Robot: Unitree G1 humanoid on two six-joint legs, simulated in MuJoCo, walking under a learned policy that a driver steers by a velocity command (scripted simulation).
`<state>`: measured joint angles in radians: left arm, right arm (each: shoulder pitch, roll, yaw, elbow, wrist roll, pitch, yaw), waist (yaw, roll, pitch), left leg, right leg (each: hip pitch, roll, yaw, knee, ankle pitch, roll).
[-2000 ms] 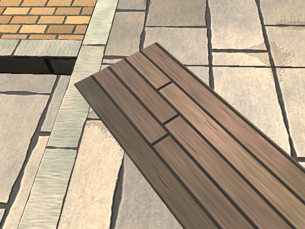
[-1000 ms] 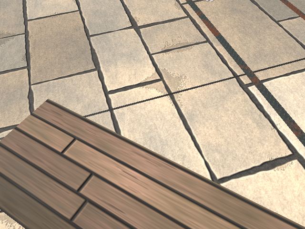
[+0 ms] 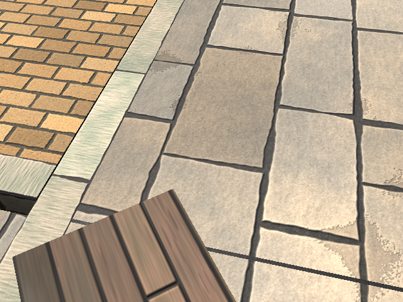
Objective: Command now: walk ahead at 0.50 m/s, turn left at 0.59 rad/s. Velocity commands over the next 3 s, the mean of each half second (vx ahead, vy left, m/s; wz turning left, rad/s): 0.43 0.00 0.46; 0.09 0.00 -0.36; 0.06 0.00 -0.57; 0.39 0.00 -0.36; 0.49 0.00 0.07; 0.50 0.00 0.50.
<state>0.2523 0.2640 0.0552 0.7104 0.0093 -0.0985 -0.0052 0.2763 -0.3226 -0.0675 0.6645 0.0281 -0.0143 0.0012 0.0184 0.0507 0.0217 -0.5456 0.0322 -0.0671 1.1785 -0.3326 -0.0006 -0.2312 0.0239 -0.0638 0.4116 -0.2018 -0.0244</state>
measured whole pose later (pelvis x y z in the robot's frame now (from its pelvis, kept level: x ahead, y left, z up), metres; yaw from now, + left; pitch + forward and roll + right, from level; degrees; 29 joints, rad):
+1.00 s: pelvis +0.38 +0.07 +0.00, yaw -1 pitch +3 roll +1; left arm 0.18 0.30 0.07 0.67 -0.01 0.00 0.00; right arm 0.09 -0.30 -0.07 0.74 0.00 0.01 -0.03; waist 0.02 0.02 0.06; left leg -0.49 -0.02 -0.02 1.12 -0.51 -0.04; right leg -0.36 0.03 0.02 0.51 -0.20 -0.05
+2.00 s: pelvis +0.52 -0.03 +0.01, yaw -30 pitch +2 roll +0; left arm 0.39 0.25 0.04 0.71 0.00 -0.06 -0.01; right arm 0.18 -0.31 -0.06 0.75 0.00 -0.08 0.03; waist 0.03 0.04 0.00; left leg -0.67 0.10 0.00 0.96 -0.12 -0.02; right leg -0.08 0.05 -0.01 0.29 -0.25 -0.06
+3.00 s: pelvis +1.01 -0.28 +0.01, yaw -8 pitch +1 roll -2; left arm 0.33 0.27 0.06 0.78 0.01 -0.09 0.00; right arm 0.20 -0.32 -0.08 0.67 0.02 -0.01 0.01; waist 0.06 0.05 0.03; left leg -0.66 0.08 -0.06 1.02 -0.20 -0.02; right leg -0.11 0.01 -0.12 0.30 -0.21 -0.02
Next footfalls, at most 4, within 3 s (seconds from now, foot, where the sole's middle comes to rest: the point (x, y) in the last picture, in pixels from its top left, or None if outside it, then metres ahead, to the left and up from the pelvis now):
0.32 left None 0.32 0.17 -0.78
0.86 right None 0.46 -0.02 -0.78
1.28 left None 0.48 0.22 -0.78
1.76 right None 0.46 -0.09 -0.78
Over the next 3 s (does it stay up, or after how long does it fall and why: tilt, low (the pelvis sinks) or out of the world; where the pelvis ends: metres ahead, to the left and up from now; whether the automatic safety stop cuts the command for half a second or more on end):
stays up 1.01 -0.28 0.01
